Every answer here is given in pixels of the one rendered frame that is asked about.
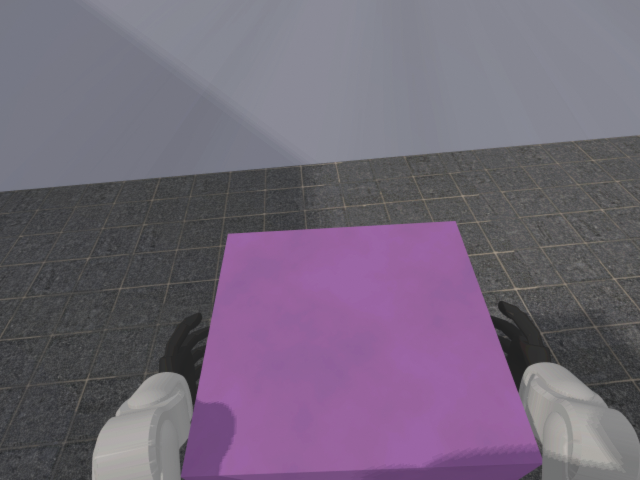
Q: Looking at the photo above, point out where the robot right hand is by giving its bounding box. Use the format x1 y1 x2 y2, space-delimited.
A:
490 301 551 393

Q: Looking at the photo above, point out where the carton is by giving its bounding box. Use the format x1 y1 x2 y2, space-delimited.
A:
181 221 542 480

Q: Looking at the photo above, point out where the robot left hand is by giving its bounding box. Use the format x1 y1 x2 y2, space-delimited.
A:
159 312 210 405

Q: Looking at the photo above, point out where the robot right forearm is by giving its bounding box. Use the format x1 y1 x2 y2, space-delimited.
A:
519 362 640 480

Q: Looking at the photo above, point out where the robot left forearm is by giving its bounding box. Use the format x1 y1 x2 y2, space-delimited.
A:
92 372 193 480

